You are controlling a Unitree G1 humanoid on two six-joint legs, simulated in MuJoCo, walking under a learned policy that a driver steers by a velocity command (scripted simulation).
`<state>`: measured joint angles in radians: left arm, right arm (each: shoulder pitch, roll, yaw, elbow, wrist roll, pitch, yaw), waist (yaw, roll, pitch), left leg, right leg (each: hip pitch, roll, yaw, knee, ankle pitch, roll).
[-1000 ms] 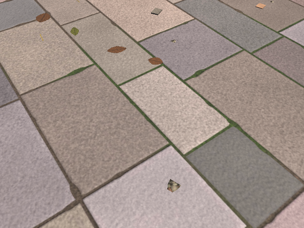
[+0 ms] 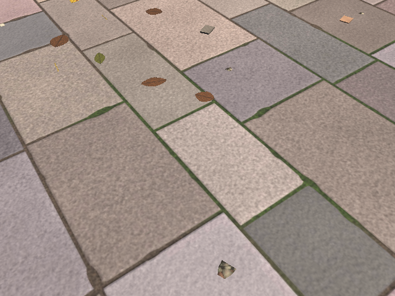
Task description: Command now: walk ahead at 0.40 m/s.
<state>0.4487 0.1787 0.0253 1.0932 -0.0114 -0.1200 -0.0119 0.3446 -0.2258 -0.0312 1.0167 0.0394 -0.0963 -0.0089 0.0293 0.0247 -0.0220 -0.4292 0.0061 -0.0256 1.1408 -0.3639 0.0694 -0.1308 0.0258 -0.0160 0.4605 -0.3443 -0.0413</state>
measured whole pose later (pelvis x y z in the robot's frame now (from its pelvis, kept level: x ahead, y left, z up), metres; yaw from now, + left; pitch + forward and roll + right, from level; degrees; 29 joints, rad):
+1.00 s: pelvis +0.35 +0.04 +0.00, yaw +0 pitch +0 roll +0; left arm 0.17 0.20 0.05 1.01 0.00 -0.02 0.03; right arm 0.22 -0.22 -0.01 1.06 0.00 -0.02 -0.03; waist -0.01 0.01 0.03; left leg -0.15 -0.02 0.05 0.47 -0.32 0.02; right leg -0.29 -0.01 0.00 0.51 -0.22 0.00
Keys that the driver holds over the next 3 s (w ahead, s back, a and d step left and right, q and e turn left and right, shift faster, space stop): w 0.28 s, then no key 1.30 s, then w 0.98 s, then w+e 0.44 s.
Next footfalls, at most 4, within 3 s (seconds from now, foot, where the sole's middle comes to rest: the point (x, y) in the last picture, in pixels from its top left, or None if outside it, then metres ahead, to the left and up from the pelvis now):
0.32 left None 0.35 0.14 -0.77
0.72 right None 0.42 -0.08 -0.77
1.90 right None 0.48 -0.12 -0.77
2.42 left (188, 214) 0.85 0.12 -0.77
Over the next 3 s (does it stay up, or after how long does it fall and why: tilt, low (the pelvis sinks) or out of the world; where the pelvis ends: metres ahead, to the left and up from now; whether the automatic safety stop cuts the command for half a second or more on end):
stays up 1.01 -0.03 -0.02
